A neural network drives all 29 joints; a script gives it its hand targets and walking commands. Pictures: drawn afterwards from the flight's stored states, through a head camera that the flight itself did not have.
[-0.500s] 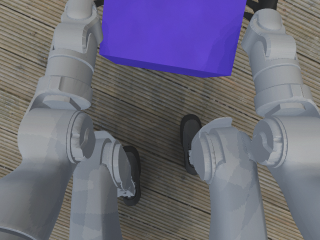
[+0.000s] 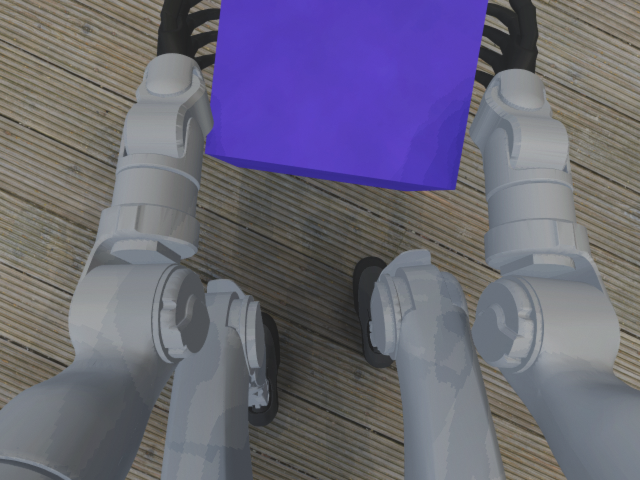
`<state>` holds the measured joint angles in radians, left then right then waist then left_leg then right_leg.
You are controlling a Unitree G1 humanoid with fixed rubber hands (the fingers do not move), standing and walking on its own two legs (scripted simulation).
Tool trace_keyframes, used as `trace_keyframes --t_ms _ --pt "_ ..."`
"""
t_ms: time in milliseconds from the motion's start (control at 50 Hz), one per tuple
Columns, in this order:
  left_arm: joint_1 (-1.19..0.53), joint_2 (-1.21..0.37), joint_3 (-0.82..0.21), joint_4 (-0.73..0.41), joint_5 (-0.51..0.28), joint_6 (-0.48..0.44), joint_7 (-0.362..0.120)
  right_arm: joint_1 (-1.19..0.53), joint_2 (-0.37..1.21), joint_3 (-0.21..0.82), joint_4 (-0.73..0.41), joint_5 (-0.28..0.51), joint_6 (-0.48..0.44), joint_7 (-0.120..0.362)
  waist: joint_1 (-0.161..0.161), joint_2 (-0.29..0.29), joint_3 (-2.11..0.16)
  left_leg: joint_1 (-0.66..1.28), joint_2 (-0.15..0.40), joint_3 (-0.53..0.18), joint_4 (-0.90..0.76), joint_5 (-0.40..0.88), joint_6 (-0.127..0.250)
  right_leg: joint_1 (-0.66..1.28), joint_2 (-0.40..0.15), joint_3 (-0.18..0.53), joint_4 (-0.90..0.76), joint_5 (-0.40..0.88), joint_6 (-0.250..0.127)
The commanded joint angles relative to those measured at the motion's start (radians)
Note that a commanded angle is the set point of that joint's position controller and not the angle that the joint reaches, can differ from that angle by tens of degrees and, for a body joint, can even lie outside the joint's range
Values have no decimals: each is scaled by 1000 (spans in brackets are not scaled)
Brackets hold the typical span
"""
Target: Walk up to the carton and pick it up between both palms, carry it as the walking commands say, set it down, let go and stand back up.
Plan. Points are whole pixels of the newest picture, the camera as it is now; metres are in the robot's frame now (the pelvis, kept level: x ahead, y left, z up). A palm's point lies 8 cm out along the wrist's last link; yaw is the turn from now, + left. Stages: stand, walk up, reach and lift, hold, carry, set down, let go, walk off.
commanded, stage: reach and lift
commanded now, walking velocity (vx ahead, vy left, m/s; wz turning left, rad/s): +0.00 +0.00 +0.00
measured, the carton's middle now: (343, 58) +0.57 -0.10 -0.17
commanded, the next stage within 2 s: none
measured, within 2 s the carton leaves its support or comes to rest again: neither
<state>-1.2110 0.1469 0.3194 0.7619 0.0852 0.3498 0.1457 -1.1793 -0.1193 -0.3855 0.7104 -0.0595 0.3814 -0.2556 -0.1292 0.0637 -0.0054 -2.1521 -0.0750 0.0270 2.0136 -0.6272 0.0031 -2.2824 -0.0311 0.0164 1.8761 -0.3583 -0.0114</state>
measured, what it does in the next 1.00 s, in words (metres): rises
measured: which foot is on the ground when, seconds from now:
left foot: down 0.00-1.00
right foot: down 0.00-1.00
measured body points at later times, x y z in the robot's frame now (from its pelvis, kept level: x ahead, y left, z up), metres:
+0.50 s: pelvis +0.01 +0.00 +0.06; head +0.29 -0.03 +0.41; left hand +0.55 +0.08 -0.02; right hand +0.48 -0.25 -0.02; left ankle +0.09 +0.11 -0.39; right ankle +0.16 -0.12 -0.39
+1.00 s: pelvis +0.01 +0.00 +0.11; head +0.24 -0.03 +0.50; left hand +0.52 +0.09 +0.06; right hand +0.46 -0.24 +0.06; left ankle +0.09 +0.11 -0.39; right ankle +0.16 -0.12 -0.39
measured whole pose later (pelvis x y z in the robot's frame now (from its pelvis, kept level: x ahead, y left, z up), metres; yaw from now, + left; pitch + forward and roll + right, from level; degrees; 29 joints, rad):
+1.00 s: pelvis +0.01 +0.00 +0.11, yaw -1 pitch +40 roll +2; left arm -0.96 0.03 0.41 0.70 0.18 0.38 0.09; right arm -0.95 0.01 -0.45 0.64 -0.18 0.43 -0.22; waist -0.12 0.07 -0.19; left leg -1.77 -0.08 0.01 1.64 -0.57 0.01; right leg -1.89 -0.02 0.02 1.53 -0.34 0.00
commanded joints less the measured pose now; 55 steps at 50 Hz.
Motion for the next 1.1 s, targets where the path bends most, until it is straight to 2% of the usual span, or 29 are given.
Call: trace_keyframes --t_ms 0,40,60,80,120,140,200,240,260,340,360,380,400,420,500,520,540,560,660,680,700,720,880,960,1000,1020,1040,1060,1080 --pt "-769 -925 -479 -110 -136 -37 -342 -686 898 416 -107 114 -26 447 -72 8 -1280 253 -100 5 -299 161 2 1062 129 -68 -86 269 15" --pt "-704 -934 -433 -37 -109 -27 -353 -630 901 389 -50 74 -14 444 -85 -25 -1217 210 -106 16 -324 76 8 1064 133 -47 -137 157 15" --pt "-681 -946 -425 -59 -101 -26 -359 -692 927 428 -126 108 -20 444 -30 -8 -1252 255 -107 29 -331 92 16 1078 140 -45 -143 164 22" --pt "-700 -954 -411 -30 -99 -21 -361 -683 902 399 -101 84 -14 444 -72 -18 -1244 231 -110 23 -332 88 6 1093 132 -47 -152 158 18" --pt "-702 -949 -440 -62 -95 -27 -368 -608 956 403 -53 69 -12 454 -48 3 -1244 248 -106 19 -354 129 4 1102 134 -40 -154 238 13" --pt "-690 -969 -431 -75 -108 -31 -371 -603 961 409 -69 72 -14 455 -76 -42 -1285 254 -111 17 -348 137 8 1125 143 -56 -165 238 19" --pt "-718 -967 -461 -96 -109 -35 -367 -635 949 422 -107 93 -20 458 -39 22 -1296 285 -106 12 -365 168 8 1106 141 -49 -162 265 18" --pt "-680 -983 -463 -96 -120 -27 -360 -612 950 420 -127 100 -13 454 -66 25 -1325 316 -106 14 -379 159 1 1164 136 -41 -194 248 16" --pt "-728 -971 -478 -150 -126 -33 -363 -605 969 460 -140 112 -11 455 -33 8 -1367 317 -105 21 -378 163 2 1196 134 -26 -195 261 22" --pt "-665 -985 -471 -118 -117 -21 -365 -593 968 438 -136 92 -2 454 -49 1 -1326 358 -106 3 -420 169 5 1184 144 -56 -217 259 19" --pt "-637 -1011 -461 -79 -94 -10 -367 -584 975 439 -121 104 -4 458 -31 62 -1309 360 -107 6 -430 164 0 1172 142 -39 -222 257 13" --pt "-593 -1027 -479 -99 -105 -16 -364 -554 965 466 -136 98 -5 465 -57 -3 -1347 386 -106 -2 -437 210 -2 1199 145 -57 -222 294 22" --pt "-634 -1044 -482 -112 -113 -17 -366 -610 978 462 -183 114 -11 462 -45 16 -1387 387 -117 6 -429 212 -4 1221 150 -53 -237 290 22" --pt "-625 -1037 -500 -132 -126 -18 -363 -571 973 480 -166 99 -5 461 -72 -9 -1402 425 -110 -16 -443 233 -2 1221 148 -69 -222 324 24" --pt "-584 -1046 -497 -141 -98 -14 -355 -505 1023 455 -124 101 2 476 -35 46 -1360 485 -109 0 -471 258 -5 1174 154 -65 -256 325 16" --pt "-595 -1033 -472 -84 -83 -3 -358 -503 961 406 -92 66 3 478 -64 69 -1250 429 -105 -10 -479 206 -9 1104 147 -62 -267 275 9" --pt "-580 -1055 -476 -106 -83 -11 -357 -500 1017 439 -85 73 7 478 -33 26 -1264 471 -107 -13 -496 226 0 1154 153 -63 -269 285 12" --pt "-601 -1065 -522 -159 -108 -17 -361 -477 1002 446 -136 81 -4 478 -73 51 -1366 495 -108 -5 -483 261 -12 1207 154 -56 -273 322 12" --pt "-560 -1061 -502 -146 -101 -17 -363 -487 1029 476 -137 99 1 472 -26 21 -1332 515 -106 -16 -519 253 -3 1236 148 -58 -300 328 13" --pt "-521 -1060 -473 -72 -79 -8 -362 -449 1019 433 -69 73 8 474 -57 27 -1212 461 -104 -22 -540 218 -3 1186 150 -56 -319 291 13" --pt "-567 -1068 -521 -169 -102 -23 -364 -421 1059 465 -126 77 -2 475 -55 23 -1313 509 -114 -18 -538 248 -7 1245 157 -49 -315 320 16" --pt "-565 -1058 -510 -135 -95 -19 -364 -465 1033 469 -131 96 1 473 -25 26 -1296 500 -106 -15 -539 248 -4 1246 147 -48 -320 317 19" --pt "-537 -1097 -446 -81 -60 -5 -390 -472 1059 441 -100 53 22 465 -26 -2 -1263 506 -115 -12 -610 117 8 1350 143 -11 -416 136 24" --pt "-563 -1062 -445 -125 -75 -11 -393 -386 1056 417 -71 34 28 467 -74 -10 -1240 535 -108 -25 -637 145 4 1369 150 -37 -436 211 12" --pt "-507 -1083 -451 -144 -74 -11 -395 -389 1116 438 -114 58 26 471 -41 -3 -1283 580 -111 -23 -659 148 5 1434 148 -8 -465 200 18" --pt "-479 -1075 -413 -34 -35 -3 -393 -380 1071 399 -37 22 32 471 -50 5 -1132 507 -109 -25 -670 101 9 1366 144 -15 -472 148 17" --pt "-472 -1103 -448 -119 -43 -11 -400 -375 1118 447 -107 43 27 473 -20 13 -1220 601 -113 -13 -682 172 9 1404 151 -23 -469 214 21" --pt "-470 -1091 -451 -123 -51 -10 -399 -356 1094 434 -104 38 25 476 -56 7 -1238 576 -113 -22 -676 179 3 1440 152 -12 -484 231 19" --pt "-454 -1094 -441 -75 -47 -10 -398 -354 1109 433 -62 36 28 476 -44 -21 -1171 570 -103 -29 -683 160 8 1415 145 -13 -489 210 23"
